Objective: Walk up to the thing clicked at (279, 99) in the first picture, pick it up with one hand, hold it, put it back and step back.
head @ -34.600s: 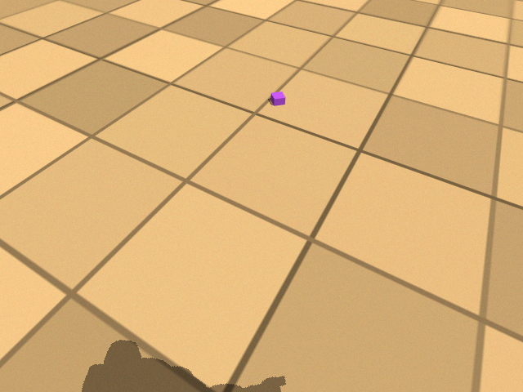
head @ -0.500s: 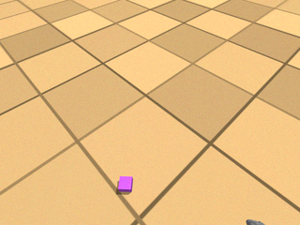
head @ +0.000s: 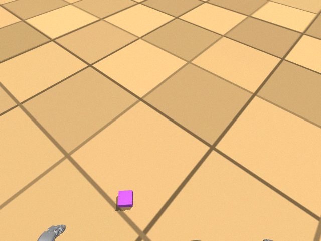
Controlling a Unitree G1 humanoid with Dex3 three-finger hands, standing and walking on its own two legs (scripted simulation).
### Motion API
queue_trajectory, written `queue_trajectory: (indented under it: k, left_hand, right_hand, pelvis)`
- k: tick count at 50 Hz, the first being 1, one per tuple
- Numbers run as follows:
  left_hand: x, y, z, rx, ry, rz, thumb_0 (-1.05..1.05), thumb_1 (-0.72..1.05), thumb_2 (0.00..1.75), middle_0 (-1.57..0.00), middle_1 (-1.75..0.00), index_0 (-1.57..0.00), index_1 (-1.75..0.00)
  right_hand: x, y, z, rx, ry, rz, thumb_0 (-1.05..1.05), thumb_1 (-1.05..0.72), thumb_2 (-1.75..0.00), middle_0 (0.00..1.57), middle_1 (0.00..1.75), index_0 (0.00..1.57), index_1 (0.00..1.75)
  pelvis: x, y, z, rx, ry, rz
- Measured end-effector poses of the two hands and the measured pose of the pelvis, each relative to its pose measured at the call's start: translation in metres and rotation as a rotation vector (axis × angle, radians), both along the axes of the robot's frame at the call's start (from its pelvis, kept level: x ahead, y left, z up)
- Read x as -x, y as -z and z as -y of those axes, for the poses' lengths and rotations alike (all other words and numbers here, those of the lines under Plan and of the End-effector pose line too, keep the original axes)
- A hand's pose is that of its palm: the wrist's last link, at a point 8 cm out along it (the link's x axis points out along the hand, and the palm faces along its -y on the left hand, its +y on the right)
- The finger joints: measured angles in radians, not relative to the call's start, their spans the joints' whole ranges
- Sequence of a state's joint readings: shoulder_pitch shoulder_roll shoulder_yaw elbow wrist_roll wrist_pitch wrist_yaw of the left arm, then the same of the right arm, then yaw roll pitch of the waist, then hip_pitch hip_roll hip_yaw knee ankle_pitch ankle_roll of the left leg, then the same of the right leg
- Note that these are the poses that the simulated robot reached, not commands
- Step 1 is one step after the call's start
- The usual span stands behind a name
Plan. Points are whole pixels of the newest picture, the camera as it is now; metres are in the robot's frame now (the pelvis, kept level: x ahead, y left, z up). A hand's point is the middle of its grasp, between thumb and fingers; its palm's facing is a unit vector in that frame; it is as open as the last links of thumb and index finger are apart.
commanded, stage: walk up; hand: left
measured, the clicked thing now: (125, 198) +0.41 +0.21 -0.75
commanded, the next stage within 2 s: none
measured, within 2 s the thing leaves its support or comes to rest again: neither
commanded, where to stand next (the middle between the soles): +0.04 -0.04 m, yaw +1 degrees
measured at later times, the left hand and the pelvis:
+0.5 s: hand out of the picture +0.04 +0.31 -0.17, palm faces -0.06 -0.94 -0.34, open 7.4 cm; pelvis -0.07 +0.04 -0.01, yaw +0 degrees
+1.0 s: hand out of the picture +0.11 +0.20 -0.13, palm faces -0.09 -0.92 -0.39, open 7.4 cm; pelvis -0.02 -0.04 -0.01, yaw -3 degrees
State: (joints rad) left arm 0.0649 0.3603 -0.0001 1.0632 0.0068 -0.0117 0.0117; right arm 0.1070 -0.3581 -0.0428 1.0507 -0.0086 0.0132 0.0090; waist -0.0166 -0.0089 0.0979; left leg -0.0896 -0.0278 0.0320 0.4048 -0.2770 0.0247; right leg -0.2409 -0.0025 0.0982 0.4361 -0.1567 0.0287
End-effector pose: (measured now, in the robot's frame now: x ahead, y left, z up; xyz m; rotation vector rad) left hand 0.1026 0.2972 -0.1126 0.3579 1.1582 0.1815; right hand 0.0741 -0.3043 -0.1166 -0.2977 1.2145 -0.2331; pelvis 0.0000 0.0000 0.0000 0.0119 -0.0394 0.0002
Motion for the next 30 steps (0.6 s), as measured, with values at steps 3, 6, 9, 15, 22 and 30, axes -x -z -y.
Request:
queue_trajectory:
  k: [3, 6, 9, 15, 22, 30]
  left_hand:
    - [-0.003, 0.002, 0.000, -0.006, -0.007, 0.001, 0.01, 0.90, 0.89, -0.20, -0.30, -0.20, -0.30]
    - [-0.002, 0.005, -0.003, -0.022, -0.008, 0.006, 0.00, 0.90, 0.89, -0.20, -0.30, -0.20, -0.30]
    - [0.005, 0.008, -0.009, -0.039, -0.003, 0.011, 0.00, 0.90, 0.89, -0.20, -0.30, -0.20, -0.30]
    - [0.028, 0.017, -0.031, -0.062, 0.038, 0.000, 0.00, 0.90, 0.89, -0.20, -0.30, -0.20, -0.30]
    - [0.054, 0.030, -0.050, -0.009, 0.024, -0.012, 0.01, 0.91, 0.89, -0.20, -0.30, -0.20, -0.30]
    - [0.079, 0.026, -0.058, 0.033, 0.018, -0.079, 0.01, 0.91, 0.89, -0.20, -0.30, -0.20, -0.30]
  right_hand:
    - [-0.003, 0.002, 0.004, 0.003, 0.007, -0.004, 0.00, -0.91, -0.90, 0.20, 0.30, 0.21, 0.30]
    - [-0.005, 0.005, 0.010, 0.014, 0.006, -0.004, 0.00, -0.91, -0.90, 0.20, 0.30, 0.21, 0.30]
    - [-0.004, 0.009, 0.013, 0.031, -0.008, -0.003, 0.00, -0.91, -0.90, 0.20, 0.30, 0.21, 0.30]
    - [0.021, 0.008, 0.002, 0.058, -0.036, 0.002, 0.00, -0.91, -0.90, 0.20, 0.30, 0.20, 0.30]
    - [0.098, 0.002, -0.028, 0.087, -0.006, -0.054, 0.00, -0.91, -0.90, 0.20, 0.30, 0.20, 0.30]
    - [0.148, -0.032, -0.012, 0.172, 0.078, -0.064, 0.00, -0.90, -0.90, 0.21, 0.30, 0.21, 0.31]
  pelvis:
    - [0.004, 0.002, 0.002, -0.005, -0.002, -0.004]
    - [0.014, 0.007, 0.003, -0.004, -0.008, -0.004]
    - [0.028, 0.012, 0.002, -0.004, -0.018, -0.003]
    - [0.058, 0.019, -0.019, -0.010, -0.015, -0.020]
    - [0.069, 0.022, -0.039, -0.009, -0.006, 0.006]
    - [0.063, 0.008, -0.029, 0.011, 0.040, 0.025]
